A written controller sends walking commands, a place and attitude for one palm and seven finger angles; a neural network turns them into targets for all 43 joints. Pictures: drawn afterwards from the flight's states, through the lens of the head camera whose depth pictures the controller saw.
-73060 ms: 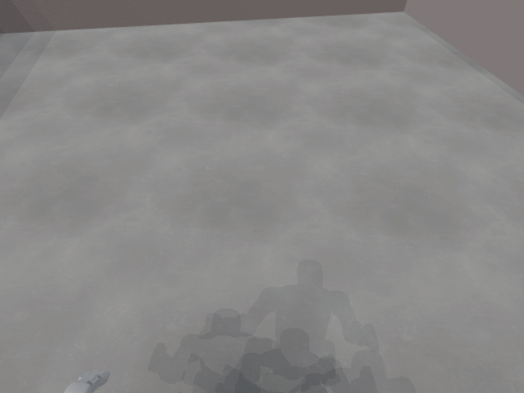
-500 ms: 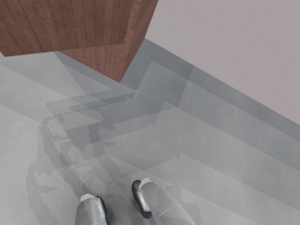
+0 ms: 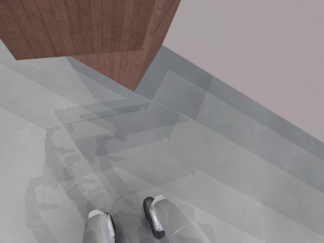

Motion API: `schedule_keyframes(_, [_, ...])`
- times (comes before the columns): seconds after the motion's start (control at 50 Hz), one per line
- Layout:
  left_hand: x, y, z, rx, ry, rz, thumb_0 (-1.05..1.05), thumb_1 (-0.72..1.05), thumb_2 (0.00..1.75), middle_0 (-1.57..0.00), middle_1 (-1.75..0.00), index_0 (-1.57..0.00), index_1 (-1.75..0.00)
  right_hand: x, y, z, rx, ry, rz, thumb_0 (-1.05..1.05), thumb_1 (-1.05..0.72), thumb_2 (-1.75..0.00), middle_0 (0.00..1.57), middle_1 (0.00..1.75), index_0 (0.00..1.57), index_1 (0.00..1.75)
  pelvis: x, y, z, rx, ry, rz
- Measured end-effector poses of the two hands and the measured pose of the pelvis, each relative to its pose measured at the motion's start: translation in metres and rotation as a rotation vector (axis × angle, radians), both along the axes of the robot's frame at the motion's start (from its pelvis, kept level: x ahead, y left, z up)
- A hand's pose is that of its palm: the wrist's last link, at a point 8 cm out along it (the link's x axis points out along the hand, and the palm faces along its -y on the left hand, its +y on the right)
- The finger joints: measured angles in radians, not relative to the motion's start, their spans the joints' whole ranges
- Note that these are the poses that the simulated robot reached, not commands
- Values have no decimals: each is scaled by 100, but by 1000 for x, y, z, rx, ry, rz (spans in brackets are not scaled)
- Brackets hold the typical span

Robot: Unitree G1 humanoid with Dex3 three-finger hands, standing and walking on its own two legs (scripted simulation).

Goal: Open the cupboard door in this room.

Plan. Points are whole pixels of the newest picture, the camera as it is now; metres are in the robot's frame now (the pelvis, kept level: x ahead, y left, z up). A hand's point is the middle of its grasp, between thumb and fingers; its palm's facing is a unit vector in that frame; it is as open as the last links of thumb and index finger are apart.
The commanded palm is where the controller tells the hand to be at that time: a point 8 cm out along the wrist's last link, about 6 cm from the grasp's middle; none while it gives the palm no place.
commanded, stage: move the hooked fingers beside the handle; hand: left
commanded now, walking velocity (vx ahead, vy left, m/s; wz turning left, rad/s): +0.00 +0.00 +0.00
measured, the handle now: out of the picture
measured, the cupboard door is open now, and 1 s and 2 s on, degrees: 42 42 42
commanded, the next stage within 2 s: slide the fingers in behind the handle in 0.20 s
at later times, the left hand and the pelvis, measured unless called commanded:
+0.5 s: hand out of the picture +0.63 +0.26 +0.14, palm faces +0.04 -1.00 +0.00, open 14.0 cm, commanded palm +0.68 +0.25 +0.13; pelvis +0.00 +0.01 +0.00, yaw -1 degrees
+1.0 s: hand out of the picture +0.64 +0.22 +0.15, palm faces +0.05 -1.00 +0.01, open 14.0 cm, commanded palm +0.67 +0.21 +0.13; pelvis -0.01 +0.00 +0.00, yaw +0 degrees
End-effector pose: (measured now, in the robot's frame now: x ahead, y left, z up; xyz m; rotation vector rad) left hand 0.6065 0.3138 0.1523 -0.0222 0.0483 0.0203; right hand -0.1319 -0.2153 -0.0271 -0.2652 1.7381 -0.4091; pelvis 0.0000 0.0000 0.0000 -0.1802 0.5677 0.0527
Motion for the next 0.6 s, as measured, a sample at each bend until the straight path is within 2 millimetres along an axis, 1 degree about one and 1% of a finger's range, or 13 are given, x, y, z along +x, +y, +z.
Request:
schedule_keyframes(0.1, [3, -8, -9, 0, 38, 1, -1, -50, 30, -30, -120, -30, -120, 0, 0, 1, -1, -5, 14, -1, -91, -90, 21, 30, 21, 30, 0, 3, 0, -1, -2, 1])
schedule_keyframes(0.18, [6, -11, -14, 11, 26, 11, -1, -50, 30, -30, -120, -30, -120, -2, 3, 0, -3, -7, 7, -1, -91, -90, 21, 30, 21, 30, 0, 4, -2, -1, 0, -9])
schedule_keyframes(0.3, [9, -8, -10, 3, -16, 27, -1, -50, 30, -30, -120, -31, -120, -10, 12, -1, 5, 9, -26, -1, -91, -90, 21, 30, 21, 30, -1, 5, -3, -1, 4, -20])
schedule_keyframes(0.46, [6, 4, -8, 18, 23, 29, -1, -50, 30, -30, -120, -30, -120, -17, 23, 1, 34, 43, -51, 0, -91, -90, 21, 30, 21, 30, 0, 6, -3, -4, 7, -11])
schedule_keyframes(0.52, [5, 3, -6, 17, 14, 17, -1, -50, 30, -29, -120, -30, -120, -17, 24, 2, 36, 45, -48, 0, -91, -90, 21, 30, 21, 30, 0, 5, -2, -5, 9, -4])
schedule_keyframes(0.6, [6, -5, -3, -7, 0, 0, -1, -50, 30, -29, -120, -30, -120, -15, 20, 5, 29, 37, -36, 0, -91, -90, 21, 30, 21, 30, -1, 4, -1, -6, 6, 5])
